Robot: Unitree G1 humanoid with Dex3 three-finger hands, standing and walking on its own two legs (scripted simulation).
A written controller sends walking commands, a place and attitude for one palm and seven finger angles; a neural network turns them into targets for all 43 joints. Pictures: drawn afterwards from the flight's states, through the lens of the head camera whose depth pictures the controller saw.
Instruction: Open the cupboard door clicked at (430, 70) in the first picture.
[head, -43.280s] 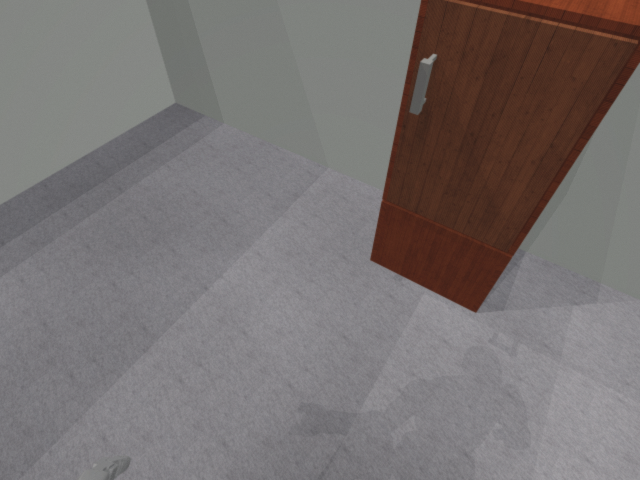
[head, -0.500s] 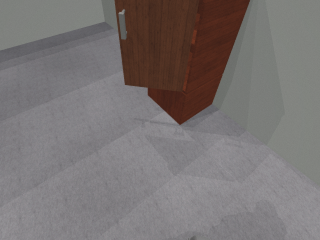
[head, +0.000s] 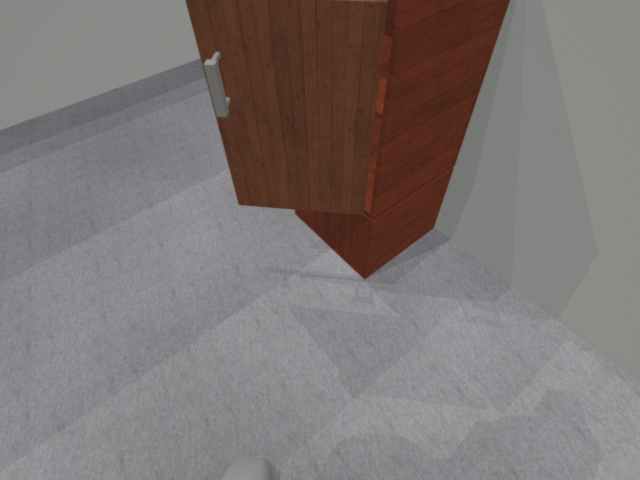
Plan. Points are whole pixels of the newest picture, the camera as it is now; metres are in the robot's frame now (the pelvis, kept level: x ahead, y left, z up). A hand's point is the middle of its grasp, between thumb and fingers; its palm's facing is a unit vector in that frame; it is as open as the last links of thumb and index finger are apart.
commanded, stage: take the last steps up to it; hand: left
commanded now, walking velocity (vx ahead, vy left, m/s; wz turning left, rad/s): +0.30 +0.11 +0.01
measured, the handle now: (219, 84) +0.88 +0.26 +0.01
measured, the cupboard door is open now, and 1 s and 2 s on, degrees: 44 44 44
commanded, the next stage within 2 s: come to a stop and stand still in 0.62 s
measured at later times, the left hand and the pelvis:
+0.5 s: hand (153, 443) +0.19 +0.27 -0.18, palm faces +0.04 -0.99 -0.16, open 7.4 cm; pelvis +0.18 +0.10 +0.00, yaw -2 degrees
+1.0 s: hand (198, 320) +0.40 +0.25 -0.17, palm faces -0.03 -0.98 -0.21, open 7.2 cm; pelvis +0.29 +0.08 -0.01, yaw -3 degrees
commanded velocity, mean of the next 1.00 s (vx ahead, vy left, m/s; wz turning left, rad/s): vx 0.08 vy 0.05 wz -0.04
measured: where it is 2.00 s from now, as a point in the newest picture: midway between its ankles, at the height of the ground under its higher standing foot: (293, 464)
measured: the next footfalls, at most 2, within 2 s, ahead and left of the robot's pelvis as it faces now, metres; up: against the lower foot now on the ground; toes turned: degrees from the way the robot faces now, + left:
left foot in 0.28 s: +0.24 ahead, +0.17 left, +0.00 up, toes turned +8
right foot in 0.78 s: +0.34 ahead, -0.03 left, +0.00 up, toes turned -10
